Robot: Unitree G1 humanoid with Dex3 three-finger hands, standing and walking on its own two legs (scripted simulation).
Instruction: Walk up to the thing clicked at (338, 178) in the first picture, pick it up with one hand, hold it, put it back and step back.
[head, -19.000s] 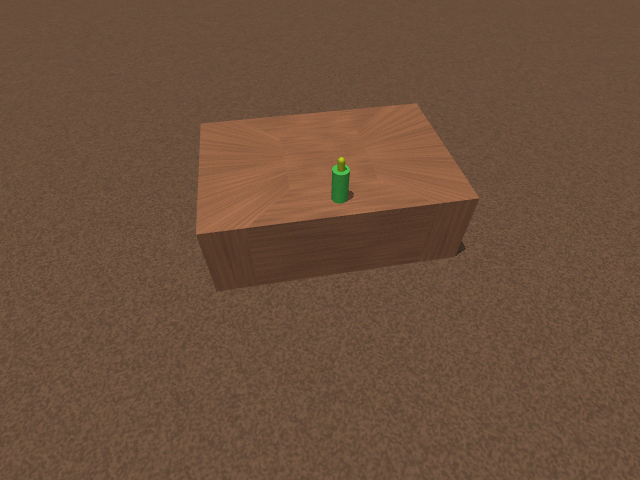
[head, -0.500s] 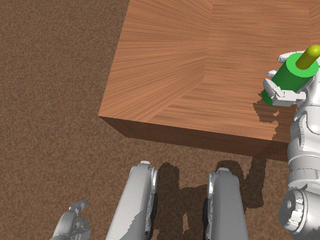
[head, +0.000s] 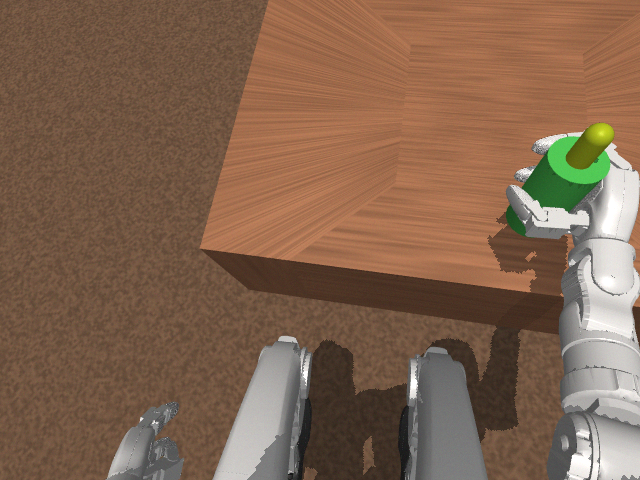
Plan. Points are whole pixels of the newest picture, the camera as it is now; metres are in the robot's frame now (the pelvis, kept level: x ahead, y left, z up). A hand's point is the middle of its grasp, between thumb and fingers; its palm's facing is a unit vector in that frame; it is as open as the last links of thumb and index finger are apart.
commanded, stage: lift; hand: right
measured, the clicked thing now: (560, 180) +0.46 -0.22 +0.02
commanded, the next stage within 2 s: hold in 1.42 s
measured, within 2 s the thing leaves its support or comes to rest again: neither
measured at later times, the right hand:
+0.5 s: hand (611, 172) +0.41 -0.20 +0.13, palm faces +0.19 +0.98 -0.03, open 8.0 cm
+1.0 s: hand out of the picture +0.38 -0.18 +0.19, palm faces +0.17 +0.98 -0.03, open 8.0 cm
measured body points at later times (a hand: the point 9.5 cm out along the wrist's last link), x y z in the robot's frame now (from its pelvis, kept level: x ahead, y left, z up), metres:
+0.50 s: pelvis +0.02 +0.00 +0.10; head +0.14 -0.02 +0.54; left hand +0.16 +0.26 -0.01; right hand +0.39 -0.25 +0.13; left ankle +0.06 +0.13 -0.50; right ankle +0.06 -0.14 -0.50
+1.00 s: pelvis +0.04 +0.00 +0.16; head +0.12 -0.01 +0.60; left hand +0.17 +0.24 +0.05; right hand +0.37 -0.24 +0.19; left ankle +0.06 +0.13 -0.50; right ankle +0.06 -0.14 -0.50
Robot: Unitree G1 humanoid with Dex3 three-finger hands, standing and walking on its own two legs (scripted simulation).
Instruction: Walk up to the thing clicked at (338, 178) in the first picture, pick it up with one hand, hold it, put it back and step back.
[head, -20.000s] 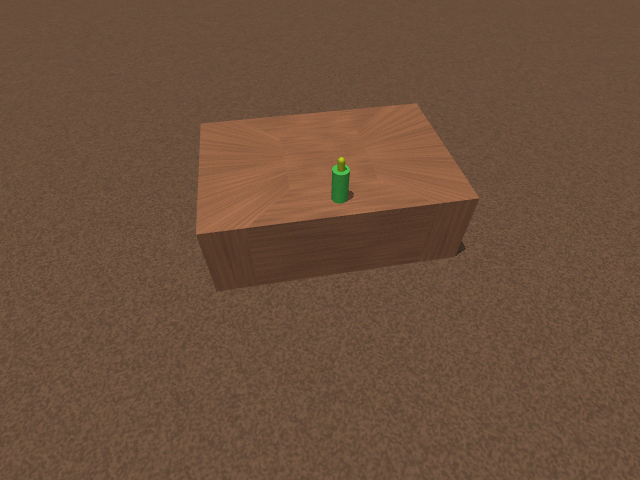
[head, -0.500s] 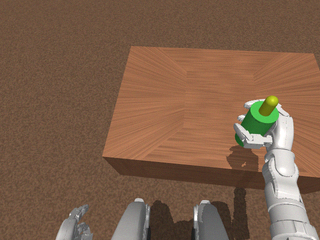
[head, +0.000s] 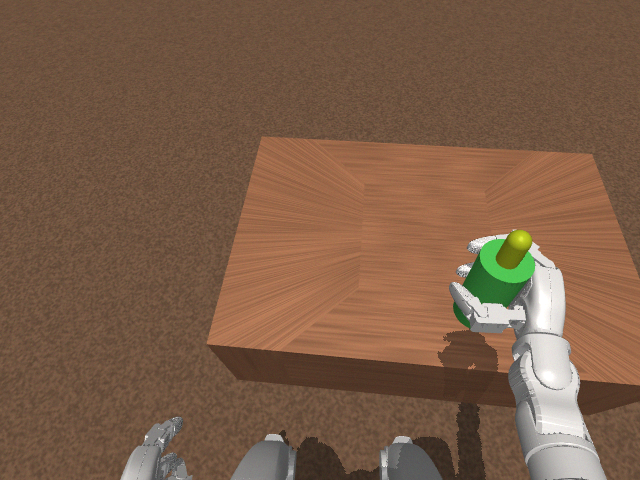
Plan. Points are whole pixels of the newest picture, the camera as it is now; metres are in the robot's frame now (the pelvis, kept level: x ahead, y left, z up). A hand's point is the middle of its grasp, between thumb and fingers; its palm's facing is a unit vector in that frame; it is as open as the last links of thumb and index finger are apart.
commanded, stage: lift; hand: right
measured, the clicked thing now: (495, 278) +0.35 -0.18 +0.04
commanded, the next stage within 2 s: hold in 0.42 s
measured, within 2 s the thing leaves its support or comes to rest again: neither
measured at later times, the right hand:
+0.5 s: hand (488, 280) +0.35 -0.17 +0.05, palm faces +0.14 +0.99 -0.02, open 8.0 cm
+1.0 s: hand (498, 281) +0.34 -0.17 +0.07, palm faces +0.14 +0.99 -0.03, open 8.0 cm
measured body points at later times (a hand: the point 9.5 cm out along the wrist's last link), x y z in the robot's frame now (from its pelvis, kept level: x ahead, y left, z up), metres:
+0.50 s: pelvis +0.01 +0.00 +0.02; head +0.08 -0.01 +0.47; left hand +0.14 +0.24 -0.09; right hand +0.33 -0.22 +0.05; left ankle +0.02 +0.14 -0.66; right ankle +0.02 -0.13 -0.66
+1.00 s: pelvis +0.01 +0.00 +0.03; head +0.07 -0.01 +0.48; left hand +0.14 +0.24 -0.08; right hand +0.32 -0.22 +0.07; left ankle +0.02 +0.14 -0.66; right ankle +0.02 -0.13 -0.66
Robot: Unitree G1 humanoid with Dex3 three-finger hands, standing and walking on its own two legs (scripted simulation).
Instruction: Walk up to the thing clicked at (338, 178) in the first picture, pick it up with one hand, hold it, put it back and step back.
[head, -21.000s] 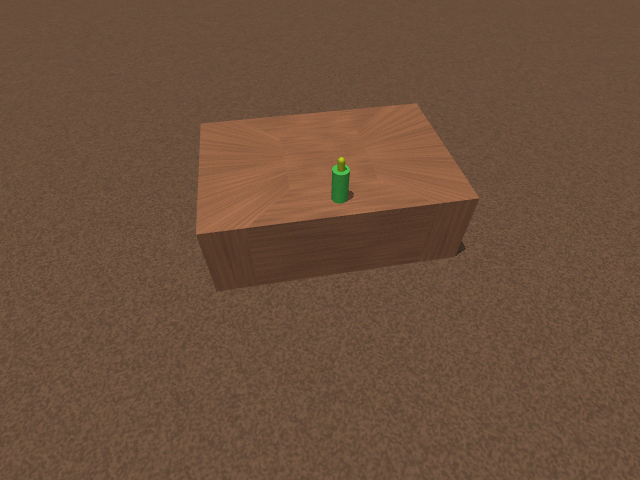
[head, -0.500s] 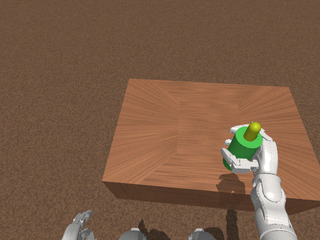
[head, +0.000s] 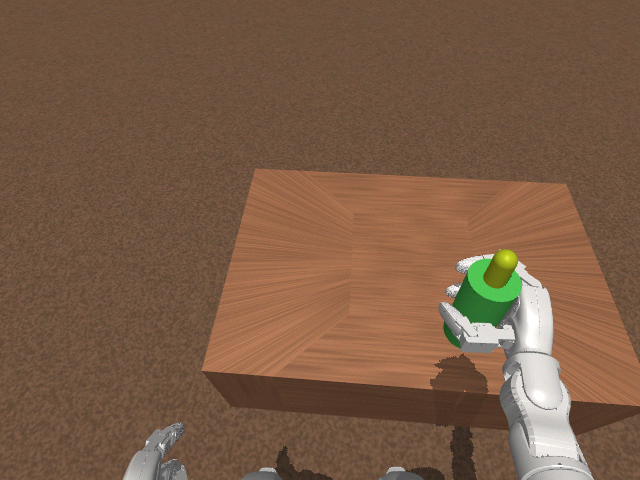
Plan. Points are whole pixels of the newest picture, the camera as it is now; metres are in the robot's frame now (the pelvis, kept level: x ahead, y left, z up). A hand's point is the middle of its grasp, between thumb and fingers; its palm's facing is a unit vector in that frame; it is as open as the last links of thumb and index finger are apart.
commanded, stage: hold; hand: right
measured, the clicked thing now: (483, 297) +0.33 -0.17 +0.05
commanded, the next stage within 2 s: none
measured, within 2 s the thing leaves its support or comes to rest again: neither
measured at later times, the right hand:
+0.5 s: hand (471, 309) +0.32 -0.16 +0.04, palm faces +0.15 +0.99 -0.02, open 8.0 cm
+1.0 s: hand (472, 313) +0.31 -0.16 +0.04, palm faces +0.14 +0.99 -0.02, open 8.0 cm
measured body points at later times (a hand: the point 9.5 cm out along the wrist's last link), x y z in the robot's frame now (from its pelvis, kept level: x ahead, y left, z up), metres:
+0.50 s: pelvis +0.00 +0.00 +0.00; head +0.04 +0.00 +0.45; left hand +0.13 +0.25 -0.11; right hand +0.30 -0.21 +0.04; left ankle +0.00 +0.14 -0.70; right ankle +0.01 -0.13 -0.70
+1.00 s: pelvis -0.01 +0.00 +0.01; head +0.04 +0.00 +0.45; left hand +0.12 +0.25 -0.10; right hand +0.30 -0.21 +0.05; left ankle +0.00 +0.14 -0.70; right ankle +0.01 -0.13 -0.70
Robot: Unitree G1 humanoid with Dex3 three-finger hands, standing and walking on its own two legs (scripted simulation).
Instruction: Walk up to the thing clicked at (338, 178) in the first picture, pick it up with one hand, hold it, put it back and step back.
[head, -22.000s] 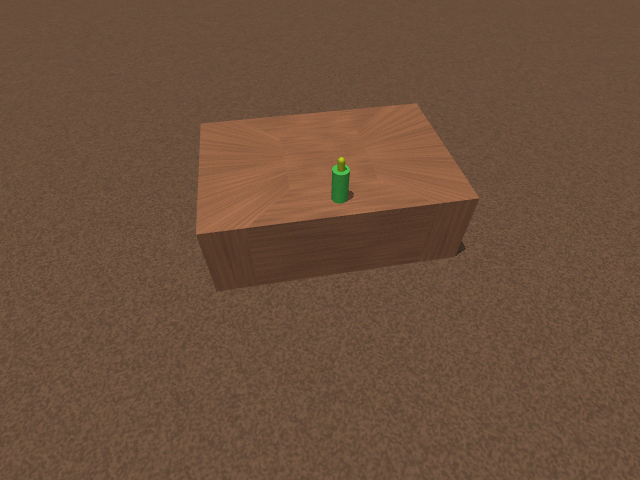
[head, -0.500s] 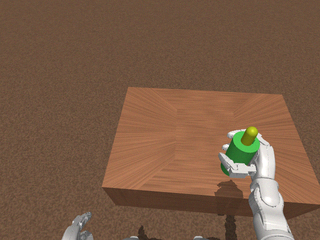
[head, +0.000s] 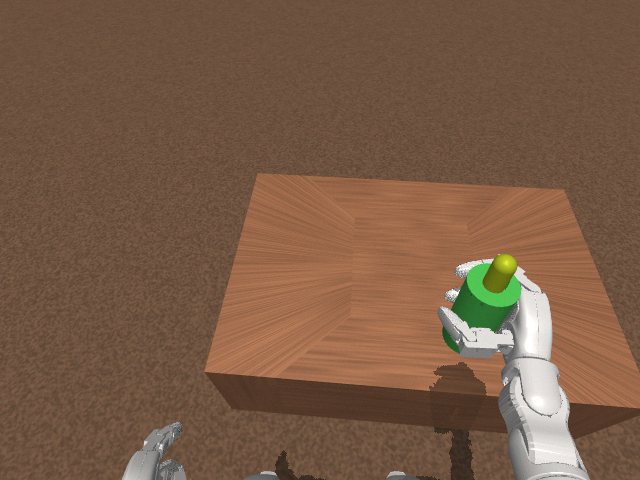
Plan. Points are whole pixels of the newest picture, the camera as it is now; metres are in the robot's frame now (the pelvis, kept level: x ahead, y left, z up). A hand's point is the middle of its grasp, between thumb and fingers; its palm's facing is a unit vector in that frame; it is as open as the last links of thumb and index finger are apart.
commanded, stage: hold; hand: right
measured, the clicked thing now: (483, 302) +0.32 -0.17 +0.06
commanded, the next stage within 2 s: crouch in 1.12 s
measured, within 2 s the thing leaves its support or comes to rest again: neither
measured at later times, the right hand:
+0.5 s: hand (472, 308) +0.32 -0.16 +0.04, palm faces +0.14 +0.99 -0.02, open 8.0 cm
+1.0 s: hand (471, 311) +0.32 -0.16 +0.04, palm faces +0.13 +0.99 -0.02, open 8.0 cm
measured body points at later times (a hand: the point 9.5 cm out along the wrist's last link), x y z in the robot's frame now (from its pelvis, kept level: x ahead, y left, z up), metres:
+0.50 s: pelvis +0.00 +0.00 +0.00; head +0.04 +0.00 +0.45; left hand +0.13 +0.25 -0.11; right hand +0.31 -0.22 +0.04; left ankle +0.01 +0.14 -0.70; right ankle +0.01 -0.13 -0.70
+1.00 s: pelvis +0.00 +0.00 +0.00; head +0.04 +0.00 +0.45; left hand +0.13 +0.25 -0.11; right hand +0.30 -0.21 +0.04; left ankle +0.01 +0.14 -0.70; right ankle +0.01 -0.13 -0.70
